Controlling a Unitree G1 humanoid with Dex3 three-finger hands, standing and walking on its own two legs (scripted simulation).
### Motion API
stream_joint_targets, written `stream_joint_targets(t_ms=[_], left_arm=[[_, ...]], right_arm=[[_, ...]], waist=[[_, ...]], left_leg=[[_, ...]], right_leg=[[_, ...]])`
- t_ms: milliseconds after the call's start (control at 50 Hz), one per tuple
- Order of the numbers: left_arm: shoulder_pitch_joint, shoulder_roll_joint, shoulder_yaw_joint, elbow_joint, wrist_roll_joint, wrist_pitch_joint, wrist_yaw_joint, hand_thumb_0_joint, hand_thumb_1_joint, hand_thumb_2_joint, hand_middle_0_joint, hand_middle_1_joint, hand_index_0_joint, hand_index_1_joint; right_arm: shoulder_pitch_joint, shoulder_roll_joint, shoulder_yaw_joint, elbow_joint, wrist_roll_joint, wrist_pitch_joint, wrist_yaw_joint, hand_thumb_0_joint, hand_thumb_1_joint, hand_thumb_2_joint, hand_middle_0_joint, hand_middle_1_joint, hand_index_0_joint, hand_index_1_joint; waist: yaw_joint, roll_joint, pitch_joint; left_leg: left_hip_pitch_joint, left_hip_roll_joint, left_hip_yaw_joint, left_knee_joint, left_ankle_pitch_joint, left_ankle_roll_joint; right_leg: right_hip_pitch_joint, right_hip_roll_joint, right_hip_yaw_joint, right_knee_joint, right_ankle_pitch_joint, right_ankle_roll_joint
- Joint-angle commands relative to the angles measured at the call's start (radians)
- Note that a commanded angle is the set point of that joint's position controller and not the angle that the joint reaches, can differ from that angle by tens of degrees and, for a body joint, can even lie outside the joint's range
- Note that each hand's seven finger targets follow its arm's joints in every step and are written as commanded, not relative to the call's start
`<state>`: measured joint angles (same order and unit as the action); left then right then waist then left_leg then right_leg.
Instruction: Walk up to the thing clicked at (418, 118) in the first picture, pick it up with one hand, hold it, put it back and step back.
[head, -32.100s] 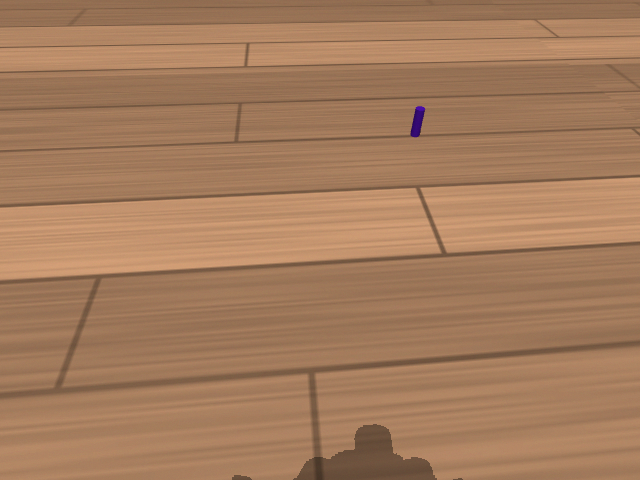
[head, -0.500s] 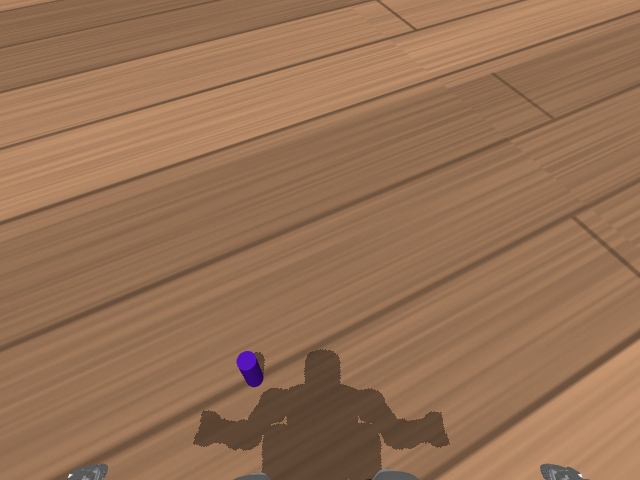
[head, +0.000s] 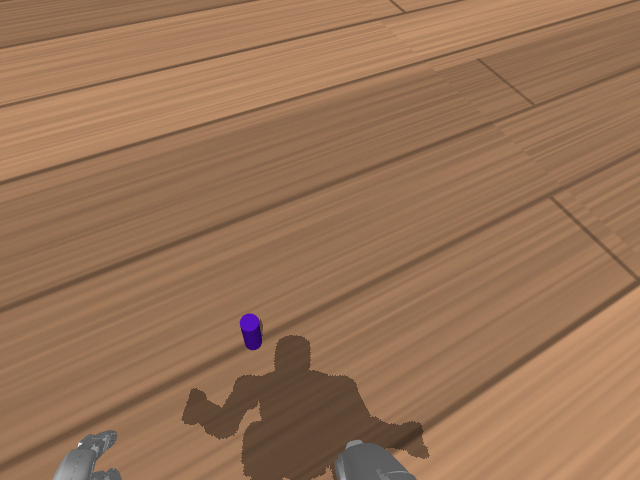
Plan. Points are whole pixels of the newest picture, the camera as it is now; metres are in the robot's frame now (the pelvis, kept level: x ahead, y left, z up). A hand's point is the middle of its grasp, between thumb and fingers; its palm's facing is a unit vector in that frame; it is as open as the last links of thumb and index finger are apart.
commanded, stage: step back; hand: left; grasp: from the side
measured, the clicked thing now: (251, 332) +0.54 +0.15 -0.68
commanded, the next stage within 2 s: none
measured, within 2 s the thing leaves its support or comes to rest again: neither
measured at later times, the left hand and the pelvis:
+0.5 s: hand out of the picture +0.05 +0.27 -0.15, palm faces -0.02 -0.93 -0.37, open 7.4 cm; pelvis -0.11 +0.02 -0.02, yaw +0 degrees
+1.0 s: hand out of the picture -0.16 +0.24 -0.16, palm faces -0.11 -0.91 -0.39, open 7.4 cm; pelvis -0.27 -0.02 -0.02, yaw -5 degrees
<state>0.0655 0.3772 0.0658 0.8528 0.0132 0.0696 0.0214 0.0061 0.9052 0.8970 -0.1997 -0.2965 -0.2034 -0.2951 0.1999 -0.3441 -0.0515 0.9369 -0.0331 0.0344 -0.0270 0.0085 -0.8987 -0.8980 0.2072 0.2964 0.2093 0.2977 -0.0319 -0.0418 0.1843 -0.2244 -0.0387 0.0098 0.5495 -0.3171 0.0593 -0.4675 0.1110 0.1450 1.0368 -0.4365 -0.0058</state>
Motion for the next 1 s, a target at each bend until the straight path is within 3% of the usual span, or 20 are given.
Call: stream_joint_targets(t_ms=[0, 80, 120, 140, 160, 180, 200, 280, 400, 460, 480, 500, 520, 540, 620, 820, 920, 940, 960, 980], left_arm=[[-0.003, 0.164, 0.043, -0.099, 0.008, -0.039, 0.008, 0.000, 0.900, 0.900, -0.200, -0.300, -0.200, -0.300], [0.058, 0.157, 0.052, -0.081, 0.014, -0.048, 0.003, 0.000, 0.900, 0.900, -0.200, -0.300, -0.200, -0.300], [0.114, 0.153, 0.055, -0.056, 0.020, -0.060, 0.003, 0.000, 0.900, 0.900, -0.200, -0.300, -0.200, -0.300], [0.120, 0.199, 0.065, -0.054, 0.026, -0.067, 0.004, 0.000, 0.900, 0.900, -0.200, -0.300, -0.200, -0.300], [0.107, 0.242, 0.076, -0.065, 0.026, -0.070, 0.004, 0.000, 0.900, 0.900, -0.200, -0.300, -0.200, -0.300], [0.045, 0.300, 0.083, -0.090, 0.015, -0.060, 0.002, 0.000, 0.900, 0.900, -0.200, -0.300, -0.200, -0.300], [0.037, 0.290, 0.084, -0.116, 0.022, -0.065, 0.001, 0.000, 0.900, 0.900, -0.200, -0.300, -0.200, -0.300], [0.003, 0.203, 0.070, -0.143, 0.016, -0.053, 0.009, 0.000, 0.900, 0.900, -0.200, -0.300, -0.200, -0.300], [0.073, 0.206, 0.071, -0.170, 0.030, -0.033, 0.005, 0.000, 0.900, 0.900, -0.200, -0.300, -0.200, -0.300], [0.048, 0.216, 0.067, -0.188, 0.012, -0.012, -0.007, 0.000, 0.900, 0.900, -0.200, -0.300, -0.200, -0.300], [0.063, 0.194, 0.060, -0.195, 0.008, -0.006, -0.012, 0.000, 0.900, 0.900, -0.200, -0.300, -0.200, -0.300], [0.089, 0.152, 0.052, -0.199, 0.006, -0.005, -0.014, 0.000, 0.900, 0.900, -0.200, -0.300, -0.200, -0.300], [0.025, 0.187, 0.069, -0.203, 0.012, -0.011, 0.000, 0.000, 0.900, 0.900, -0.200, -0.300, -0.200, -0.300], [-0.028, 0.217, 0.081, -0.202, 0.029, -0.012, 0.007, 0.000, 0.900, 0.900, -0.200, -0.300, -0.200, -0.300], [0.120, 0.194, 0.086, -0.138, 0.006, -0.010, -0.011, 0.000, 0.900, 0.900, -0.200, -0.300, -0.200, -0.300], [0.119, 0.179, 0.072, -0.148, 0.018, -0.020, -0.017, 0.000, 0.900, 0.900, -0.200, -0.300, -0.200, -0.300], [0.317, 0.203, 0.092, -0.037, 0.029, -0.024, -0.034, 0.000, 0.900, 0.900, -0.200, -0.300, -0.200, -0.300], [0.295, 0.253, 0.105, -0.050, 0.043, -0.026, -0.036, 0.000, 0.900, 0.900, -0.200, -0.300, -0.200, -0.300], [0.213, 0.351, 0.123, -0.102, 0.042, -0.024, -0.041, 0.000, 0.900, 0.900, -0.200, -0.300, -0.200, -0.300], [0.108, 0.416, 0.130, -0.140, 0.051, -0.022, -0.036, 0.000, 0.900, 0.900, -0.200, -0.300, -0.200, -0.300]], right_arm=[[0.014, -0.250, -0.072, -0.095, 0.011, -0.030, -0.026, 0.000, -0.900, -0.900, 0.200, 0.300, 0.200, 0.300], [-0.026, -0.266, -0.073, -0.112, 0.019, -0.020, -0.015, 0.000, -0.900, -0.900, 0.200, 0.300, 0.200, 0.300], [-0.058, -0.260, -0.068, -0.120, 0.030, -0.013, -0.010, 0.000, -0.900, -0.900, 0.200, 0.300, 0.200, 0.300], [-0.074, -0.238, -0.059, -0.131, 0.041, -0.015, -0.007, 0.000, -0.900, -0.900, 0.200, 0.300, 0.200, 0.300], [-0.082, -0.216, -0.048, -0.147, 0.048, -0.018, -0.005, 0.000, -0.900, -0.900, 0.200, 0.300, 0.200, 0.300], [-0.081, -0.201, -0.048, -0.139, 0.046, -0.010, -0.013, 0.000, -0.900, -0.900, 0.200, 0.300, 0.200, 0.300], [-0.069, -0.226, -0.056, -0.129, 0.038, -0.001, -0.017, 0.000, -0.900, -0.900, 0.200, 0.300, 0.200, 0.300], [-0.026, -0.221, -0.044, -0.106, 0.038, -0.007, -0.006, 0.000, -0.900, -0.900, 0.200, 0.300, 0.200, 0.300], [-0.003, -0.203, -0.034, -0.132, 0.028, -0.028, -0.014, 0.000, -0.900, -0.900, 0.200, 0.300, 0.200, 0.300], [0.047, -0.197, -0.050, -0.112, 0.013, -0.043, -0.012, 0.000, -0.900, -0.900, 0.200, 0.300, 0.200, 0.300], [0.036, -0.223, -0.061, -0.118, -0.002, -0.046, -0.012, 0.000, -0.900, -0.900, 0.200, 0.300, 0.200, 0.300], [0.011, -0.315, -0.084, -0.130, -0.019, -0.046, -0.011, 0.000, -0.900, -0.900, 0.200, 0.300, 0.200, 0.300], [-0.032, -0.406, -0.102, -0.148, -0.008, -0.040, -0.001, 0.000, -0.900, -0.900, 0.200, 0.300, 0.200, 0.300], [-0.072, -0.418, -0.109, -0.165, -0.007, -0.047, -0.006, 0.000, -0.900, -0.900, 0.200, 0.300, 0.200, 0.300], [-0.120, -0.263, -0.064, -0.174, -0.009, -0.056, -0.014, 0.000, -0.900, -0.900, 0.200, 0.300, 0.200, 0.300], [0.008, -0.306, -0.092, -0.198, -0.002, -0.042, -0.016, 0.000, -0.900, -0.900, 0.200, 0.300, 0.200, 0.300], [-0.110, -0.315, -0.079, -0.230, 0.011, -0.015, -0.009, 0.000, -0.900, -0.900, 0.200, 0.300, 0.200, 0.300], [-0.093, -0.267, -0.065, -0.231, 0.019, -0.011, -0.010, 0.000, -0.900, -0.900, 0.200, 0.300, 0.200, 0.300], [-0.111, -0.217, -0.054, -0.247, 0.029, -0.013, -0.021, 0.000, -0.900, -0.900, 0.200, 0.300, 0.200, 0.300], [-0.115, -0.273, -0.078, -0.226, 0.020, -0.008, -0.039, 0.000, -0.900, -0.900, 0.200, 0.300, 0.200, 0.300]], waist=[[-0.012, 0.147, -0.236], [0.011, 0.161, -0.269], [0.040, 0.106, -0.285], [0.039, 0.026, -0.313], [0.043, -0.086, -0.301], [0.054, -0.248, -0.234], [0.060, -0.237, -0.190], [0.037, -0.078, -0.180], [0.059, -0.148, -0.278], [0.022, -0.113, -0.293], [0.036, -0.077, -0.285], [0.044, 0.158, -0.276], [0.002, 0.272, -0.216], [-0.018, 0.287, -0.156], [0.088, 0.145, -0.147], [-0.009, 0.228, -0.277], [0.091, 0.208, -0.290], [0.087, 0.041, -0.233], [0.100, -0.229, -0.161], [0.108, -0.293, -0.098]], left_leg=[[0.330, 0.241, -0.216, -0.031, 0.727, 0.067], [0.231, 0.256, -0.217, 0.018, 0.602, 0.111], [0.168, 0.216, -0.170, 0.094, 0.516, 0.074], [0.039, 0.170, -0.150, 0.134, 0.397, 0.037], [-0.096, 0.079, -0.119, 0.224, 0.226, -0.004], [-0.121, -0.034, -0.045, 0.372, -0.148, -0.048], [-0.117, -0.032, -0.119, 0.528, -0.345, -0.058], [-0.158, -0.086, -0.137, 0.620, -0.227, -0.069], [-0.178, 0.002, -0.045, 0.170, -0.180, -0.084], [-0.023, 0.004, 0.002, -0.204, 0.167, -0.070], [0.071, 0.068, -0.092, -0.189, 0.206, -0.048], [0.160, 0.280, -0.373, -0.225, 0.267, 0.026], [-0.019, 0.454, -0.513, -0.249, 0.311, 0.187], [-0.146, 0.520, -0.607, -0.284, 0.278, 0.257], [0.012, 0.254, -0.201, -0.138, 0.534, 0.106], [0.211, 0.304, -0.209, -0.048, 0.504, 0.174], [-0.124, 0.258, -0.180, 0.015, 0.202, 0.072], [-0.268, 0.148, -0.148, 0.139, 0.020, 0.009], [-0.368, -0.056, -0.055, 0.344, -0.238, -0.058], [-0.258, -0.031, -0.114, 0.581, -0.314, -0.073]], right_leg=[[-0.070, -0.039, -0.016, -0.175, -0.005, 0.017], [0.122, -0.085, -0.084, -0.455, 0.069, -0.015], [0.246, -0.091, -0.081, -0.666, 0.321, -0.035], [0.360, -0.149, 0.029, -0.586, 0.539, -0.067], [0.407, -0.259, 0.171, -0.588, 0.647, -0.139], [0.276, -0.436, 0.352, -0.636, 0.739, -0.288], [0.208, -0.483, 0.415, -0.646, 0.744, -0.332], [0.212, -0.307, 0.133, -0.612, 0.711, -0.232], [0.450, -0.277, 0.089, -0.517, 0.677, -0.189], [0.392, -0.224, 0.046, -0.393, 0.557, -0.120], [0.252, -0.195, 0.053, -0.368, 0.421, -0.085], [0.021, -0.073, -0.005, -0.229, 0.107, -0.043], [-0.006, 0.008, -0.016, -0.037, -0.173, -0.006], [0.032, -0.031, 0.077, 0.138, -0.190, 0.004], [-0.062, 0.018, 0.083, 0.259, -0.032, -0.006], [0.038, -0.087, -0.035, -0.194, -0.080, 0.049], [0.367, -0.103, -0.120, -0.562, 0.160, -0.022], [0.355, -0.200, 0.086, -0.645, 0.070, -0.056], [0.192, -0.393, 0.355, -0.758, -0.031, -0.161], [-0.067, -0.521, 0.475, -0.835, -0.105, -0.290]])
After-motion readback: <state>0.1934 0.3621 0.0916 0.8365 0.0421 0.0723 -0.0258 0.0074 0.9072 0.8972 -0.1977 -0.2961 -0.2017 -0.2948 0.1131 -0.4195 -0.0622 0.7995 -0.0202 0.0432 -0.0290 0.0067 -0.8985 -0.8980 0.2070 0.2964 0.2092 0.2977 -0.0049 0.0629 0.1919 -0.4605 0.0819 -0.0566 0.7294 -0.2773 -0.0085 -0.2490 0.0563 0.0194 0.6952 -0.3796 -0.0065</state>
